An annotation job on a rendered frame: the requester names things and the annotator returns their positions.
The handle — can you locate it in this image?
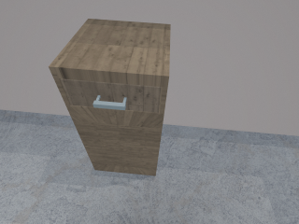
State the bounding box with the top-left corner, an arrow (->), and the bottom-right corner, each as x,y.
93,95 -> 127,110

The cabinet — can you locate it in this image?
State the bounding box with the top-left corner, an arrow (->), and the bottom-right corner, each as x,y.
49,19 -> 171,176

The drawer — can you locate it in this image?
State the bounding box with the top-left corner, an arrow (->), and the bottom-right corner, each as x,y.
60,78 -> 162,113

